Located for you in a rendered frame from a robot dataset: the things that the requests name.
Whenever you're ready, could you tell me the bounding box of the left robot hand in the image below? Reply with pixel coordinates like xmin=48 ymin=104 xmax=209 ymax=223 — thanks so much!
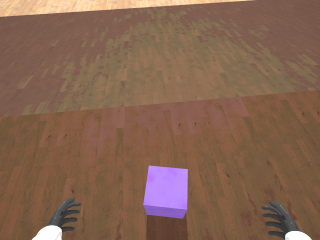
xmin=47 ymin=197 xmax=81 ymax=233

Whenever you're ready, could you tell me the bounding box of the carton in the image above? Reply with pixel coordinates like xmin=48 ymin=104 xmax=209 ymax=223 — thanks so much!
xmin=143 ymin=165 xmax=188 ymax=219

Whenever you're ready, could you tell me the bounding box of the left robot forearm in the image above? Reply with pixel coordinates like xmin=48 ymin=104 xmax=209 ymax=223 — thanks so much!
xmin=32 ymin=225 xmax=62 ymax=240

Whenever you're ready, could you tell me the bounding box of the right robot hand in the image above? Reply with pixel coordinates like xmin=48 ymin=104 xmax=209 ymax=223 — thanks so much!
xmin=261 ymin=200 xmax=301 ymax=239

